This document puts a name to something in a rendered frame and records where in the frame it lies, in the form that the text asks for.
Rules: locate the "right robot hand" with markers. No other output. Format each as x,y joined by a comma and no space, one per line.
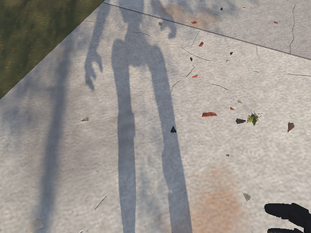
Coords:
293,212

